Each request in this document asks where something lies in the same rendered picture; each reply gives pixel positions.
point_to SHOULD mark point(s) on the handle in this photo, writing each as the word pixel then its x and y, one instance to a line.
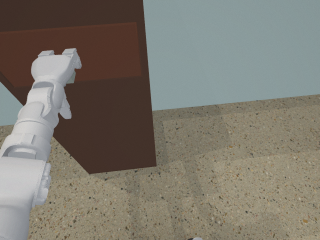
pixel 72 79

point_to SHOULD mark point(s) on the robot left hand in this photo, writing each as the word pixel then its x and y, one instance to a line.
pixel 59 68

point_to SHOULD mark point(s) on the drawer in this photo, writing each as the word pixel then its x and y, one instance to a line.
pixel 106 51

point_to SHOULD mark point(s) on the robot left forearm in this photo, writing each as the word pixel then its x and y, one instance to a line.
pixel 34 128

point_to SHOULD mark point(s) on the robot left upper arm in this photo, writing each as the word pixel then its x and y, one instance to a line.
pixel 24 183

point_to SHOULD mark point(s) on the cabinet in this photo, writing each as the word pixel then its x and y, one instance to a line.
pixel 111 125

